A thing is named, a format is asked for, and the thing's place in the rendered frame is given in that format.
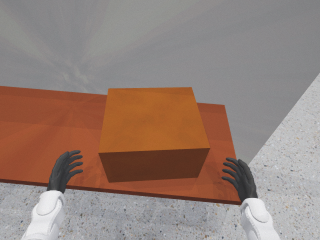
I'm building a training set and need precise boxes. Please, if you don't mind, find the carton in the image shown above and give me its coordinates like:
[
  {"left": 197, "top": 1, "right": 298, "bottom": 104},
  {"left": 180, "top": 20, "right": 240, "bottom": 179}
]
[{"left": 98, "top": 87, "right": 210, "bottom": 183}]

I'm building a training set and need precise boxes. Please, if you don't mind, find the table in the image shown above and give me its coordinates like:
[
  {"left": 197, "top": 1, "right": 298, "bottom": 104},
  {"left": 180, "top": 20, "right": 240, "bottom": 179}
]
[{"left": 0, "top": 86, "right": 242, "bottom": 206}]

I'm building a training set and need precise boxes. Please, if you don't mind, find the right robot forearm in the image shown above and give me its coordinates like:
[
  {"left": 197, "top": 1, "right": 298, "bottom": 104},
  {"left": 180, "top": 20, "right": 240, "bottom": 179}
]
[{"left": 240, "top": 198, "right": 281, "bottom": 240}]

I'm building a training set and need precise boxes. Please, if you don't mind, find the left robot forearm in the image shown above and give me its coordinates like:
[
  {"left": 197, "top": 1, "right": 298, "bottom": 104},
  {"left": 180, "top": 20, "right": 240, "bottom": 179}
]
[{"left": 21, "top": 190, "right": 66, "bottom": 240}]

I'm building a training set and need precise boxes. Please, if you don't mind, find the right robot hand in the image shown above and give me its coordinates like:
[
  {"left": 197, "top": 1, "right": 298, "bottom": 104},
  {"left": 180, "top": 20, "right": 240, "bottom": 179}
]
[{"left": 221, "top": 157, "right": 258, "bottom": 203}]

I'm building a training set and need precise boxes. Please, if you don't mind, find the left robot hand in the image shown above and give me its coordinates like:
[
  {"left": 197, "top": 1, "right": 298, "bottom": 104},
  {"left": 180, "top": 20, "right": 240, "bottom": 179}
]
[{"left": 46, "top": 150, "right": 83, "bottom": 194}]

